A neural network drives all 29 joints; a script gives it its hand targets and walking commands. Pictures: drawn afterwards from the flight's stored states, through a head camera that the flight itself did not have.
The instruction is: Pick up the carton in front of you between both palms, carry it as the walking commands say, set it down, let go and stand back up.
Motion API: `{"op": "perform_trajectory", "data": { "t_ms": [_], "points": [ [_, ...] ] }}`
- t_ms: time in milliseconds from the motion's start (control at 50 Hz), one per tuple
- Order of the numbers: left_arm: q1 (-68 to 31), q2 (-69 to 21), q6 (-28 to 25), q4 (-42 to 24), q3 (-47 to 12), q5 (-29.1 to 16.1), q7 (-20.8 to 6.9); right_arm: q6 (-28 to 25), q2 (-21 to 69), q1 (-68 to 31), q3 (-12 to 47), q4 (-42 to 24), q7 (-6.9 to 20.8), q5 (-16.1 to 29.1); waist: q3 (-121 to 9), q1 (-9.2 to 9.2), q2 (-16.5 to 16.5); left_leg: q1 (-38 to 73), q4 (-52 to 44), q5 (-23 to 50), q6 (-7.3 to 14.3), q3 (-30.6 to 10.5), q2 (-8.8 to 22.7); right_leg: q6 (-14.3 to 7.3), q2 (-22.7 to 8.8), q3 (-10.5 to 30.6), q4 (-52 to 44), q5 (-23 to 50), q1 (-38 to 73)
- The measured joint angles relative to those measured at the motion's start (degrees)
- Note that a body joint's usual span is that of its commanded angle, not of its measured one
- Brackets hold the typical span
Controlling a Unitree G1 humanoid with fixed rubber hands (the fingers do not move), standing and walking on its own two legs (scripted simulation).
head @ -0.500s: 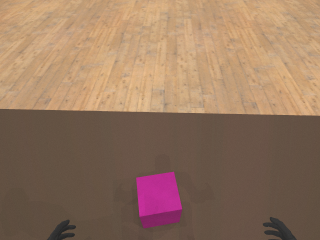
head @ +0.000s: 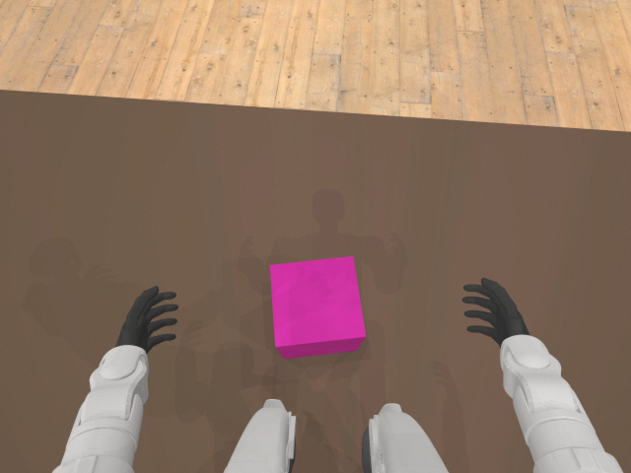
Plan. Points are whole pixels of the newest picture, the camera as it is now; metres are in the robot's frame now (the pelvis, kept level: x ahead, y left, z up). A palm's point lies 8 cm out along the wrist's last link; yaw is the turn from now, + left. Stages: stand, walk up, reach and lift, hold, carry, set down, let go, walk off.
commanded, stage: reach and lift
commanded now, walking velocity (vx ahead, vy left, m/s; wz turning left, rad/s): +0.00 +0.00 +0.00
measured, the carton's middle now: (316, 311) +0.43 +0.04 -0.59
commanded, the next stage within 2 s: none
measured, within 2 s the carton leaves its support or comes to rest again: neither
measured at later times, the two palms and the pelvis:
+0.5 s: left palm (197, 259) +0.41 +0.23 -0.15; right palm (430, 234) +0.46 -0.16 -0.15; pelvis -0.08 +0.00 -0.07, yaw -1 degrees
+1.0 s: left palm (227, 299) +0.41 +0.23 -0.38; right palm (402, 282) +0.45 -0.16 -0.39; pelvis -0.08 +0.00 -0.23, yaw +0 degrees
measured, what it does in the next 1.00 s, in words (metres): lowers itself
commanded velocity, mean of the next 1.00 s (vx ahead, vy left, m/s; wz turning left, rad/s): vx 0.00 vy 0.00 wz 0.00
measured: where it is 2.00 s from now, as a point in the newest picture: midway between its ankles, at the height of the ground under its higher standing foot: outside the picture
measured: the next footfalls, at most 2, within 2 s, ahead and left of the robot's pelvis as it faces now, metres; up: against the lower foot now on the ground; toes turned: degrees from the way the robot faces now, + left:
none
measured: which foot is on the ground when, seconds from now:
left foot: down 0.00-1.00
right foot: down 0.00-1.00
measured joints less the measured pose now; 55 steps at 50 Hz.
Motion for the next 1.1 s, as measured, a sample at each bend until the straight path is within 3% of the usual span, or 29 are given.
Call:
{"op": "perform_trajectory", "data": {
  "t_ms": [100,140,240,500,640,760,1000,1100],
  "points": [
    [-8.5,-1.02,-0.09,2.07,1.26,-1.28,1.01,-0.16,-0.39,-9.4,-0.83,3.29,-0.67,0.79,-2.35,1.03,0.4,-10.87,3.41,0.99,-0.03,-0.44,-0.02,0.17,0.54,0.38,3.42,-2.4,-10.45],
    [-12.74,-1.25,0.07,2.88,1.94,-1.73,1.44,-0.03,-0.73,-14.41,-1.32,5.13,-0.94,0.98,-2.54,1.42,0.41,-14.72,4.22,1.87,-0.11,-0.39,0.0,-0.38,0.85,0.79,4.21,-0.96,-14.37],
    [-24.35,-1.68,1.27,5.56,3.66,-2.08,2.47,1.13,-1.74,-27.61,-3.31,10.21,-0.96,0.84,-2.43,2.17,0.13,-23.46,5.91,4.28,-0.18,-0.28,-0.09,0.61,1.03,1.26,6.18,0.89,-23.27],
    [-51.25,-3.56,4.52,11.34,10.36,1.46,5.84,3.65,-4.63,-57.86,-8.69,22.06,-0.34,-2.2,0.43,3.24,-0.69,-39.91,9.15,7.82,-0.46,-0.01,-0.19,0.76,1.57,2.08,10.08,4.26,-40.18],
    [-50.74,-5.66,0.79,11.54,14.63,5.06,4.57,0.51,-2.1,-57.92,-12.28,22.12,-0.62,-6.52,-3.18,3.37,-0.83,-46.59,10.89,6.56,-0.57,0.0,-0.11,0.7,1.94,2.33,11.85,3.08,-46.96],
    [-47.25,-6.07,-2.72,12.64,15.55,5.39,3.95,-2.44,0.19,-53.82,-12.46,21.26,-2.15,-7.14,-7.18,2.91,-1.05,-55.79,19.16,2.48,-0.83,-0.06,-0.25,0.7,2.33,2.47,20.24,-1.05,-56.2],
    [-49.19,-1.1,-3.63,11.83,7.13,-5.01,6.32,-2.63,-3.92,-54.35,-2.13,16.54,-6.06,3.12,-1.69,2.59,-0.35,-74.31,44.52,-4.64,-1.96,-0.81,-1.62,1.27,3.61,2.83,46.15,-8.79,-74.61],
    [-53.1,0.7,-2.26,13.04,4.96,-7.43,7.22,-1.25,-5.66,-58.51,-0.1,17.83,-6.75,5.57,2.94,2.51,-0.13,-78.56,52.43,-4.97,-2.41,-0.91,-2.02,1.59,3.92,2.76,54.23,-9.36,-78.8]
  ]
}}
